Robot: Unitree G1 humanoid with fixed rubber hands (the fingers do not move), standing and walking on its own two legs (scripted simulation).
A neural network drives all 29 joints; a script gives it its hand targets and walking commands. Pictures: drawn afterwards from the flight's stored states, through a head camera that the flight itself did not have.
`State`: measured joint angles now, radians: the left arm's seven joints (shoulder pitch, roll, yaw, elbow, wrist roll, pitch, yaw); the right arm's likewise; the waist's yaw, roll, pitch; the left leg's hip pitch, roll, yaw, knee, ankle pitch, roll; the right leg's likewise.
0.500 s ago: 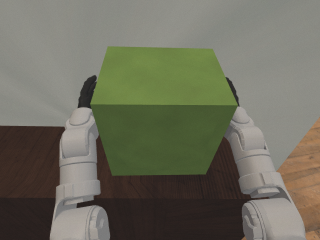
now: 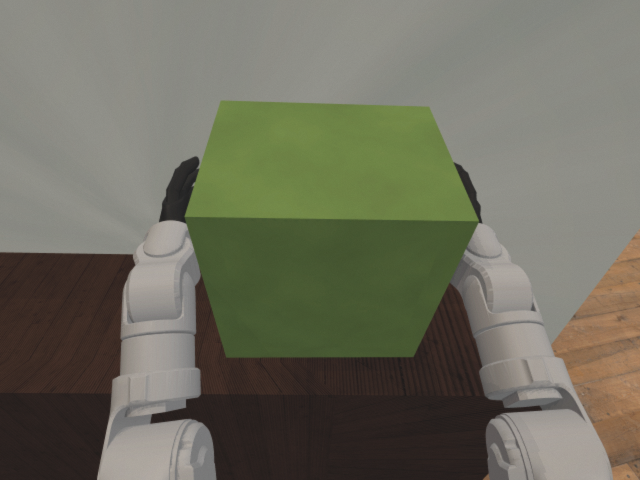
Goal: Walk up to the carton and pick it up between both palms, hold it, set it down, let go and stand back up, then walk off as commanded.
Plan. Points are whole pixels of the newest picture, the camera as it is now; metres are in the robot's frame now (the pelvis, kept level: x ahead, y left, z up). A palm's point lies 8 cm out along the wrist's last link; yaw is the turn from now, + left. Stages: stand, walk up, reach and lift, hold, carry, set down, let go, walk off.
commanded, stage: hold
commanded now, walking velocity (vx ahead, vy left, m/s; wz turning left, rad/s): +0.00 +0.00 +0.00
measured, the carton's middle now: (323, 237) +0.37 +0.01 +0.16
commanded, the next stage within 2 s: none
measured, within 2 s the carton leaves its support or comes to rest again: neither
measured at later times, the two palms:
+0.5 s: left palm (185, 223) +0.37 +0.18 +0.18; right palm (453, 223) +0.39 -0.16 +0.17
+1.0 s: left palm (176, 218) +0.36 +0.18 +0.19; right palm (457, 213) +0.38 -0.15 +0.19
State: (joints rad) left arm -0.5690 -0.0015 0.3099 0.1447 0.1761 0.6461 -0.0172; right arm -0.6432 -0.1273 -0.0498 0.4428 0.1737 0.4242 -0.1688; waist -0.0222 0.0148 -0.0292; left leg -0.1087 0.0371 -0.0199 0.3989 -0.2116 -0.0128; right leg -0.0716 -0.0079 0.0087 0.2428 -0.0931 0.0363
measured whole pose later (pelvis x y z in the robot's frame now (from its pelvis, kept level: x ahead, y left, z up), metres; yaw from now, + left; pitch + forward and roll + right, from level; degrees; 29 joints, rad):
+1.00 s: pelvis +0.00 +0.00 +0.00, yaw +0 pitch -4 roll -2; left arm -0.60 -0.01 0.36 0.14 0.18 0.65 -0.03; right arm -0.69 -0.13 -0.05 0.48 0.15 0.41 -0.15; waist -0.02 0.01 -0.03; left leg -0.11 0.04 -0.02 0.40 -0.21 -0.01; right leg -0.07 -0.01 0.01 0.24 -0.10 0.04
